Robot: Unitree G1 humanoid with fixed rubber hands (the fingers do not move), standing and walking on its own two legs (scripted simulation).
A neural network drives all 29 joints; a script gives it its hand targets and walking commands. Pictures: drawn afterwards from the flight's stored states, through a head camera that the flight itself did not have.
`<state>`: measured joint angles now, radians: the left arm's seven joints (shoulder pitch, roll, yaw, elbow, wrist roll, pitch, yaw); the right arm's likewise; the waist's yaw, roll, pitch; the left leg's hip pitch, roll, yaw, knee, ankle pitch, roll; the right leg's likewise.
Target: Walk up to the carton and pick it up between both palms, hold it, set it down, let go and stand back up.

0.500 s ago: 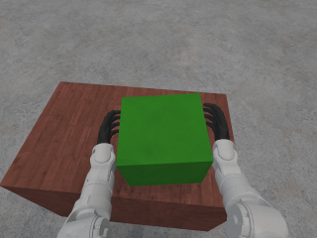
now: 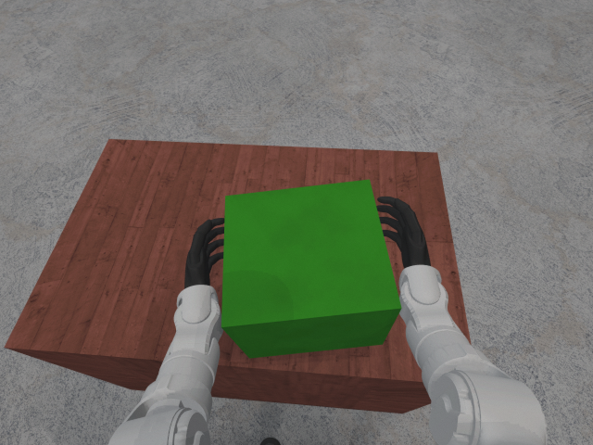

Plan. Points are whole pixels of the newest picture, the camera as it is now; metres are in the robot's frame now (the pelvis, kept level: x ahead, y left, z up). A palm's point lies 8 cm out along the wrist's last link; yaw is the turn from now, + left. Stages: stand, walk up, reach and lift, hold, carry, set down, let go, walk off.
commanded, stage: set down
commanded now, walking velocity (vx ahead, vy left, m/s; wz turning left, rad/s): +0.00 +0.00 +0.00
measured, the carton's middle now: (306, 272) +0.36 +0.04 -0.05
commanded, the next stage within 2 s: none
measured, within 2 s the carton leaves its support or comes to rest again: rests again in 0.98 s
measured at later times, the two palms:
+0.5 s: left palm (207, 291) +0.32 +0.19 -0.06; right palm (404, 261) +0.39 -0.10 -0.04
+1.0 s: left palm (212, 298) +0.32 +0.19 -0.08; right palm (403, 270) +0.39 -0.11 -0.06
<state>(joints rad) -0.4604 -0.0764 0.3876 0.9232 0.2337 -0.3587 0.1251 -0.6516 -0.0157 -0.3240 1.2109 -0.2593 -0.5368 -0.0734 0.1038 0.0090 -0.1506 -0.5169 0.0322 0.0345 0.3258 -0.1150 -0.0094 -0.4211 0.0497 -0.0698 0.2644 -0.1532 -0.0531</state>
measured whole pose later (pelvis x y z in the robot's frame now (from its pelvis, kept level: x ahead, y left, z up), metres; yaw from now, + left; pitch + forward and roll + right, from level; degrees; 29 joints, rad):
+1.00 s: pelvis -0.02 +0.00 -0.04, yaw -1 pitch +29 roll -1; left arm -0.59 -0.03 0.39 1.26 0.12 -0.64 0.17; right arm -0.86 -0.09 -0.31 1.55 -0.23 -0.71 -0.08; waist 0.11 0.04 -0.26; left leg -0.96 0.05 0.03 0.69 -0.24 0.00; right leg -0.87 0.05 -0.08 0.66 -0.30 -0.06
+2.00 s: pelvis -0.02 -0.01 -0.05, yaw +1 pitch +27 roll -1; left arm -0.58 -0.03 0.47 1.20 0.22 -0.68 0.16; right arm -0.84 -0.07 -0.39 1.53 -0.27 -0.72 -0.06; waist 0.07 0.01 -0.21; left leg -0.97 0.04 0.01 0.78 -0.29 -0.01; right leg -0.90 0.05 -0.09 0.79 -0.37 -0.07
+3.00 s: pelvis -0.03 +0.02 -0.07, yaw -3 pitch +34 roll -3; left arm -0.68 0.03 0.15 1.20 -0.08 -0.54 0.18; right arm -1.00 -0.30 0.06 1.62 0.21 -0.62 -0.01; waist 0.19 0.04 -0.29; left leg -1.17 0.06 0.02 0.89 -0.32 0.00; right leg -1.08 0.07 -0.04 0.84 -0.36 -0.03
